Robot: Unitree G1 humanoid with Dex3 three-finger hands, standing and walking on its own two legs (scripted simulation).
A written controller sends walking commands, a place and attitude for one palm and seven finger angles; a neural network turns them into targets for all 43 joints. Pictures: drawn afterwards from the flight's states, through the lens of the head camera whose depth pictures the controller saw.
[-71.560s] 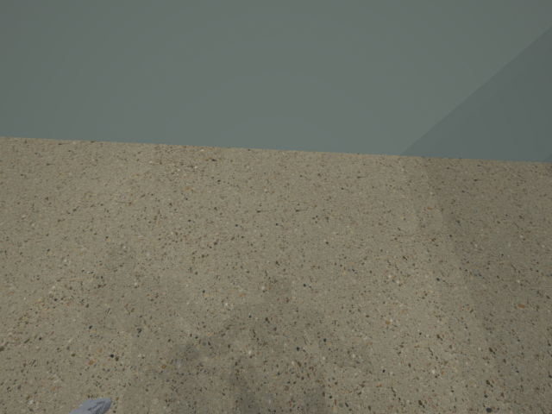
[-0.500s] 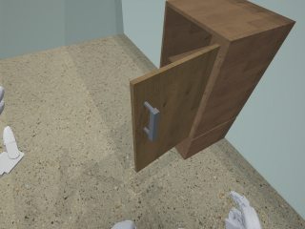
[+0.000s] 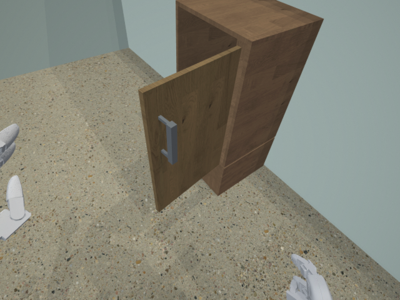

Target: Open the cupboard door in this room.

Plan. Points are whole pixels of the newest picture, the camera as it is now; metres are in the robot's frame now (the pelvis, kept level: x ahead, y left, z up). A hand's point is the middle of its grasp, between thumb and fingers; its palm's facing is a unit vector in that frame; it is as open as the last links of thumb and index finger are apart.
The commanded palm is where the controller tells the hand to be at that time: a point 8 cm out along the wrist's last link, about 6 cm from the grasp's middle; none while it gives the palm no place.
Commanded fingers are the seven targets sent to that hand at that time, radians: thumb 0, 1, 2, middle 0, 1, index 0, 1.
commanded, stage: stop stepping back and stand still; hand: left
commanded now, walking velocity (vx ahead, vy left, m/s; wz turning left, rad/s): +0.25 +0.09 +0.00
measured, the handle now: (167, 140) +0.54 +0.12 -0.03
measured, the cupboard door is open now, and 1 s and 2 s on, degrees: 98 98 98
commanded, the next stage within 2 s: let the arm hang, fingers relaxed in 0.80 s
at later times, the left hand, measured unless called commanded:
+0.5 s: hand (0, 238) +0.16 +0.26 +0.17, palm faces +0.49 -0.77 -0.41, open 7.4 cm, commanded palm +0.10 +0.29 +0.19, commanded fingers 0.00 0.90 0.90 -0.20 -0.30 -0.20 -0.30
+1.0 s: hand (61, 255) +0.18 +0.24 +0.05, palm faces +0.20 -0.84 -0.50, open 7.4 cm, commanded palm none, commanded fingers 0.00 0.90 0.90 -0.20 -0.30 -0.20 -0.30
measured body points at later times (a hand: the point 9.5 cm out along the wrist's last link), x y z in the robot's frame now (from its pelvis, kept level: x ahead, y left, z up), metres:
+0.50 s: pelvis -0.03 -0.01 +0.00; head -0.05 -0.01 +0.45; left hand +0.13 +0.30 +0.19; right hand +0.13 -0.24 -0.08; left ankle +0.09 +0.10 -0.73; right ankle -0.10 -0.12 -0.73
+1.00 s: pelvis -0.03 -0.02 +0.00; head -0.03 -0.04 +0.45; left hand +0.17 +0.29 +0.08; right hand +0.14 -0.27 -0.10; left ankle +0.06 +0.10 -0.73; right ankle -0.10 -0.12 -0.73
